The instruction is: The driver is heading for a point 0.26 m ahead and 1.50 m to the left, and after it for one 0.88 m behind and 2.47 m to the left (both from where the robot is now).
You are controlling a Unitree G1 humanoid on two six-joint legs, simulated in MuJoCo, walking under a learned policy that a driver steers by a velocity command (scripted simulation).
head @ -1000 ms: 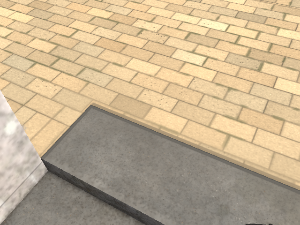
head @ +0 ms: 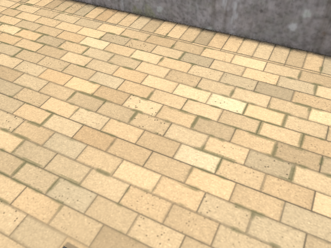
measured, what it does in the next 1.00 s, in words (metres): walks ahead, turning left: left foot, then right foot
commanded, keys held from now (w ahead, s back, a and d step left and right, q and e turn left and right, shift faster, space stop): w+q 1.00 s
